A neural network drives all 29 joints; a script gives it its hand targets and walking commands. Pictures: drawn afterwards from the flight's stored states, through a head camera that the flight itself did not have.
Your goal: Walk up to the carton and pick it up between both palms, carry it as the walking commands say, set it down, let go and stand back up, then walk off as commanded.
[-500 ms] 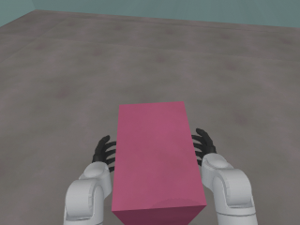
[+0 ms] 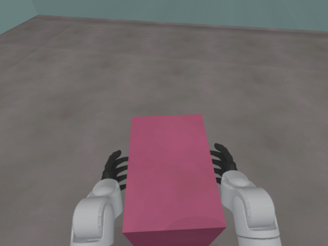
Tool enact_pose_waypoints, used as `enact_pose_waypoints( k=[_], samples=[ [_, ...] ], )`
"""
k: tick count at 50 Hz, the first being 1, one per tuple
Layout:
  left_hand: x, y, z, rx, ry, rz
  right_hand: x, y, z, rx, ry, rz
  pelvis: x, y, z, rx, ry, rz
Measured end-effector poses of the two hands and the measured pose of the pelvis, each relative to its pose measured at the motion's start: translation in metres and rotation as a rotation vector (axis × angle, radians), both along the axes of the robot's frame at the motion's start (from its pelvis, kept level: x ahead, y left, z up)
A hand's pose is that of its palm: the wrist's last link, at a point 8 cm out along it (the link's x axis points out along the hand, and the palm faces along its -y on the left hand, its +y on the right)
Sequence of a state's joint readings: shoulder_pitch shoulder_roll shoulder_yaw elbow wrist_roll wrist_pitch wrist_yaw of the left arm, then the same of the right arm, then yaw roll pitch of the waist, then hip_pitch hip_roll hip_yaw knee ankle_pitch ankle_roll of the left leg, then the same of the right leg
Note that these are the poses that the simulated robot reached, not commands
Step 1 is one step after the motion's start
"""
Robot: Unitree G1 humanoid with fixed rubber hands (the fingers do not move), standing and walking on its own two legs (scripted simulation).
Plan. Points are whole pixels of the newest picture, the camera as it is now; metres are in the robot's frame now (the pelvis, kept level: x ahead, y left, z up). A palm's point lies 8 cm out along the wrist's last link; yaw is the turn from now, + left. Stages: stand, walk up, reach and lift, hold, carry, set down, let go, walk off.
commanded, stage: carry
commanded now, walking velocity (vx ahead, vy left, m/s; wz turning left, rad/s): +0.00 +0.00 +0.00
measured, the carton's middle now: (169, 187) +0.28 +0.00 +0.01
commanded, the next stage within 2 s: none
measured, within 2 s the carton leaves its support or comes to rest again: neither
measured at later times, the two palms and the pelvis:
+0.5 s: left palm (118, 160) +0.34 +0.13 +0.05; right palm (219, 152) +0.35 -0.13 +0.06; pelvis +0.07 +0.00 -0.02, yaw +0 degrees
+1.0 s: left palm (119, 167) +0.32 +0.12 +0.06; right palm (224, 158) +0.32 -0.13 +0.06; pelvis +0.05 -0.01 -0.02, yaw +0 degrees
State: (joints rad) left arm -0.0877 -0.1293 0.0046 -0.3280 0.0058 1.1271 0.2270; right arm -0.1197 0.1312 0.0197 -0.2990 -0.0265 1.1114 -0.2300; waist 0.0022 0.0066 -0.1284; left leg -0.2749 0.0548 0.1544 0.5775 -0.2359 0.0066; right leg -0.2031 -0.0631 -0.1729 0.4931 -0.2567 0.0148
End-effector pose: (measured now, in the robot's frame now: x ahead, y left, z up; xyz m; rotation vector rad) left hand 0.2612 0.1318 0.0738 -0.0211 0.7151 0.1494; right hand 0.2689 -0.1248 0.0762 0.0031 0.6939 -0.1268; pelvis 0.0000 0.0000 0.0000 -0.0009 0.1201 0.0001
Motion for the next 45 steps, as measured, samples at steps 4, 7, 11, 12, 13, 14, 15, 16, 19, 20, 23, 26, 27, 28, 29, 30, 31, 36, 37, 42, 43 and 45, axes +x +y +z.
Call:
enact_pose_waypoints(
  k=[4,7,11,12,13,14,15,16,19,20,23,26,27,28,29,30,31,36,37,42,43,45],
  samples=[
    [0.019,-0.004,0.007,-0.002,-0.021,-0.016,0.015,-0.004,0.009,0.001,-0.022,-0.019,0.015,0.0,0.004,0.002,0.012,0.001],
    [0.032,-0.003,0.006,-0.007,-0.028,-0.022,0.027,-0.003,0.01,-0.005,-0.028,-0.024,0.026,0.002,0.003,-0.008,0.013,0.004],
    [0.046,-0.01,0.0,-0.01,-0.038,-0.024,0.04,-0.01,0.003,-0.008,-0.038,-0.026,0.037,-0.004,-0.005,-0.014,0.0,-0.012],
    [0.05,-0.013,-0.003,-0.01,-0.046,-0.023,0.043,-0.013,0.0,-0.009,-0.046,-0.025,0.041,-0.007,-0.01,-0.003,-0.006,-0.003],
    [0.053,-0.015,-0.007,-0.002,-0.048,-0.026,0.048,-0.015,-0.005,-0.005,-0.049,-0.026,0.045,-0.009,-0.014,-0.003,-0.006,0.007],
    [0.056,-0.016,-0.01,0.006,-0.044,-0.028,0.051,-0.017,-0.009,0.004,-0.044,-0.028,0.048,-0.01,-0.017,-0.005,-0.005,0.013],
    [0.058,-0.017,-0.012,0.012,-0.037,-0.028,0.053,-0.017,-0.012,0.01,-0.037,-0.028,0.051,-0.01,-0.018,-0.005,-0.005,0.018],
    [0.059,-0.016,-0.015,0.016,-0.027,-0.027,0.056,-0.016,-0.015,0.013,-0.027,-0.025,0.053,-0.01,-0.018,-0.006,-0.006,0.02],
    [0.066,-0.01,-0.027,0.019,0.009,-0.02,0.065,-0.01,-0.026,0.005,0.008,-0.009,0.06,-0.008,-0.019,-0.01,-0.016,0.016],
    [0.068,-0.008,-0.029,0.014,0.006,-0.015,0.068,-0.008,-0.028,0.001,0.006,-0.006,0.062,-0.006,-0.02,-0.01,-0.022,0.011],
    [0.074,-0.004,-0.028,-0.006,-0.01,0.001,0.075,-0.004,-0.025,-0.017,-0.01,0.008,0.071,-0.005,-0.02,0.009,-0.022,0.002],
    [0.079,-0.003,-0.02,-0.004,-0.034,0.004,0.08,-0.003,-0.017,-0.013,-0.035,0.008,0.076,-0.004,-0.017,0.01,-0.014,0.0],
    [0.081,-0.003,-0.017,-0.003,-0.039,0.002,0.081,-0.003,-0.014,-0.011,-0.039,0.005,0.077,-0.003,-0.016,0.009,-0.012,0.001],
    [0.082,-0.004,-0.014,-0.001,-0.041,-0.001,0.082,-0.004,-0.012,-0.01,-0.042,0.003,0.078,-0.003,-0.014,0.008,-0.012,0.001],
    [0.084,-0.004,-0.012,0.001,-0.041,-0.005,0.083,-0.004,-0.01,-0.008,-0.042,-0.001,0.079,-0.003,-0.013,0.006,-0.013,0.003],
    [0.085,-0.005,-0.01,0.001,-0.041,-0.008,0.084,-0.005,-0.008,-0.007,-0.042,-0.004,0.08,-0.003,-0.011,0.005,-0.014,0.003],
    [0.087,-0.005,-0.009,0.001,-0.043,-0.011,0.085,-0.005,-0.006,-0.007,-0.044,-0.007,0.081,-0.003,-0.01,0.005,-0.015,0.003],
    [0.091,-0.007,-0.006,0.004,-0.048,-0.02,0.088,-0.008,-0.003,-0.006,-0.049,-0.016,0.08,-0.003,-0.01,0.003,-0.016,0.003],
    [0.091,-0.008,-0.007,0.003,-0.05,-0.02,0.088,-0.008,-0.003,-0.008,-0.051,-0.016,0.079,-0.003,-0.011,0.004,-0.016,0.003],
    [0.084,-0.009,-0.015,-0.002,-0.043,-0.024,0.082,-0.009,-0.011,-0.007,-0.044,-0.015,0.07,-0.005,-0.015,0.003,-0.02,0.003],
    [0.082,-0.009,-0.016,-0.002,-0.043,-0.024,0.079,-0.009,-0.012,-0.007,-0.044,-0.014,0.068,-0.005,-0.016,0.003,-0.022,0.003],
    [0.075,-0.009,-0.018,-0.005,-0.046,-0.02,0.073,-0.009,-0.013,-0.012,-0.046,-0.012,0.062,-0.005,-0.017,0.007,-0.026,0.002]
  ],
)
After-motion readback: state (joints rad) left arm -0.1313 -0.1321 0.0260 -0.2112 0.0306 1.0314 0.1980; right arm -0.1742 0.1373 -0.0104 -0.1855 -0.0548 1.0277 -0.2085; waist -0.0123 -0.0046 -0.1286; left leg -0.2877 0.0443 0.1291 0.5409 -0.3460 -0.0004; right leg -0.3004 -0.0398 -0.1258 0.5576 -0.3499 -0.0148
